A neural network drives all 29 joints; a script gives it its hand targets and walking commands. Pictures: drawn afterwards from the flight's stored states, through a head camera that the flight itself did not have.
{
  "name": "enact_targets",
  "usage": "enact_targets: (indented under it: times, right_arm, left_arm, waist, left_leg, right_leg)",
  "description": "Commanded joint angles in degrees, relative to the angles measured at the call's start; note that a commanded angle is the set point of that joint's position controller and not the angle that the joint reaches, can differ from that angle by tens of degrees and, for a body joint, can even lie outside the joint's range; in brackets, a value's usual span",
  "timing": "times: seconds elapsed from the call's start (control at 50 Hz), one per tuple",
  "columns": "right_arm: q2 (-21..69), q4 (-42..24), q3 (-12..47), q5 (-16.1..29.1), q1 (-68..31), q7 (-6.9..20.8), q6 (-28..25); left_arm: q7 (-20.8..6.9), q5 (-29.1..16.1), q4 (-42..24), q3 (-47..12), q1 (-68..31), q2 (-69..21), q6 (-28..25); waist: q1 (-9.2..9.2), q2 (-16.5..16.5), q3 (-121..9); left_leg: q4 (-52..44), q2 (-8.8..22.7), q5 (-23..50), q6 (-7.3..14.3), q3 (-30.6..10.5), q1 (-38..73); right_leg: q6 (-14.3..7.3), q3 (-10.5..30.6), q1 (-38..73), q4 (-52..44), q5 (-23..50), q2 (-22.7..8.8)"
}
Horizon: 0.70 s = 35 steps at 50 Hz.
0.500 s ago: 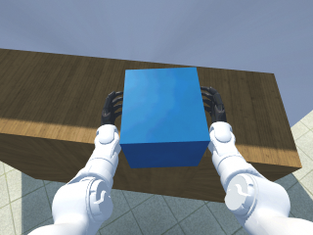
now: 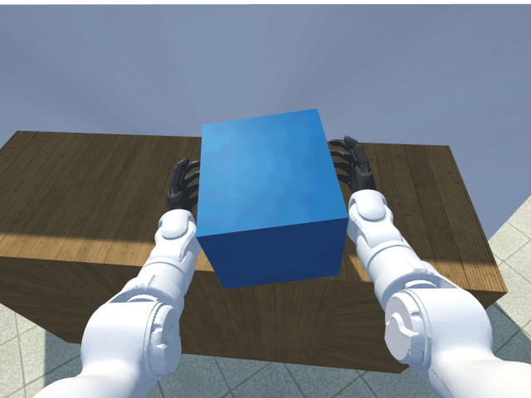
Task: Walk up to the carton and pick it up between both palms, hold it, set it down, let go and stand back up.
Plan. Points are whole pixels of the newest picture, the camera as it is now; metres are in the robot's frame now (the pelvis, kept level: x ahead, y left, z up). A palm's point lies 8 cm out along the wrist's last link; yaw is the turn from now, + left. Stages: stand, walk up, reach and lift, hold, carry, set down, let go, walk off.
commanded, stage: reach and lift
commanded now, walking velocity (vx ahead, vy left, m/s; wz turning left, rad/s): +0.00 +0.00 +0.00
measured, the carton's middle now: (270, 199) +0.44 +0.01 +0.04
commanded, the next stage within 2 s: hold in 2.00 s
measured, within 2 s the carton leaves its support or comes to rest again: neither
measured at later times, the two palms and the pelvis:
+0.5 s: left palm (166, 193) +0.38 +0.16 +0.13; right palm (373, 176) +0.39 -0.13 +0.14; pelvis -0.01 +0.00 +0.01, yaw +1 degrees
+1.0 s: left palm (157, 208) +0.34 +0.15 +0.15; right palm (383, 202) +0.34 -0.13 +0.15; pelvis -0.03 +0.00 +0.01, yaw +1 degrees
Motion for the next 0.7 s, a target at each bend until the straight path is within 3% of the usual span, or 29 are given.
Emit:
enact_targets:
  times: [0.0, 0.18, 0.26, 0.38, 0.68]
  right_arm:
    - [44.6, -8.81, 17.74, -0.43, -37.62, 8.78, 1.1]
    - [41.48, -15.42, 18.33, 5.34, -36.92, 9.06, 8.3]
    - [39.13, -18.44, 17.05, 6.2, -37.62, 9.39, 10.37]
    - [36.17, -22.43, 14.91, 5.62, -37.55, 9.68, 12.34]
    - [33.3, -29.37, 15.18, 4.84, -37.23, 9.74, 12.65]
  left_arm:
    - [-10.42, 5.01, -19.21, -14.98, -53.17, -37.59, -2.79]
    - [-10.79, 8.91, -27.1, -12.15, -48.64, -38.36, 8.15]
    - [-10.91, 10.18, -31.93, -11.71, -47.12, -38.71, 14.08]
    - [-11.43, 11.57, -38.55, -12.51, -44.15, -39.21, 21.45]
    - [-12.66, 12.53, -45.08, -16.12, -37.51, -40.27, 29.17]
  waist:
    - [-1.97, -1.46, -36.92]
    - [-1.48, -1.87, -26.28]
    - [-1.08, -1.36, -22.68]
    - [-1.89, -0.06, -19.28]
    - [-2.96, 0.09, -14.12]
  left_leg:
    - [-1.86, -2.58, 21.9, -3.17, -0.33, 12.45]
    - [-4.78, -2.89, 21.93, -3.62, -0.7, 19.42]
    - [-5.77, -2.8, 21.95, -3.99, -0.18, 23.23]
    - [-6.73, -2.7, 21.57, -4.3, 0.21, 28.14]
    - [-8.58, -2.21, 16.31, -3.34, 0.48, 32.64]
  right_leg:
    - [2.3, 2.7, 33.32, 3.64, 35.34, 0.57]
    - [2.62, 2.29, 36.16, -0.44, 30.98, 1.07]
    - [2.67, 1.87, 36.12, -2.64, 27.46, 1.37]
    - [2.59, 0.93, 35.26, -5.07, 22.69, 1.48]
    - [2.26, -1.35, 31.06, -7.8, 11.75, 1.52]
